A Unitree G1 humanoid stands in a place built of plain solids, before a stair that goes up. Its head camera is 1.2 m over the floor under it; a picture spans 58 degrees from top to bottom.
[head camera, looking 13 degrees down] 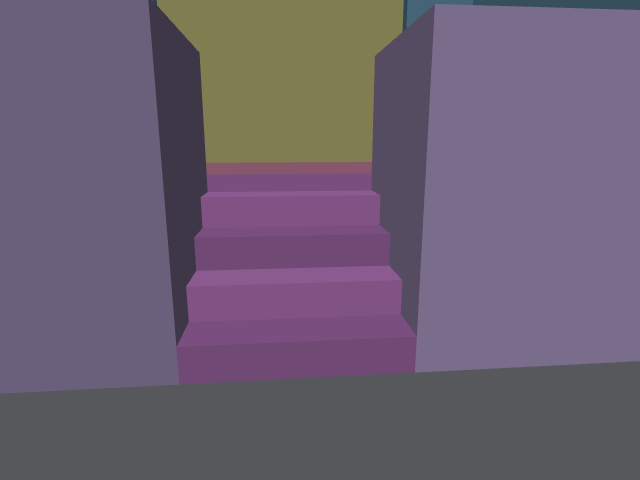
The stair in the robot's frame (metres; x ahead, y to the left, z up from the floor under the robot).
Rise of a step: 0.21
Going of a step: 0.30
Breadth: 1.23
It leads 5 degrees to the left of straight ahead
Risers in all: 4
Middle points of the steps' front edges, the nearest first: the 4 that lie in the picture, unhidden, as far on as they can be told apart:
2.02 0.10 0.21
2.32 0.13 0.42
2.62 0.16 0.62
2.92 0.19 0.83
